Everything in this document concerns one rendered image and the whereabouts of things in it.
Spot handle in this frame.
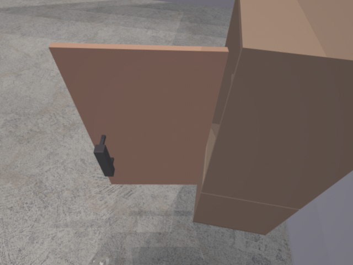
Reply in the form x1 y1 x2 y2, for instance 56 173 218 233
93 135 115 177

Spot cupboard door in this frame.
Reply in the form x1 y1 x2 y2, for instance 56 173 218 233
49 43 229 184

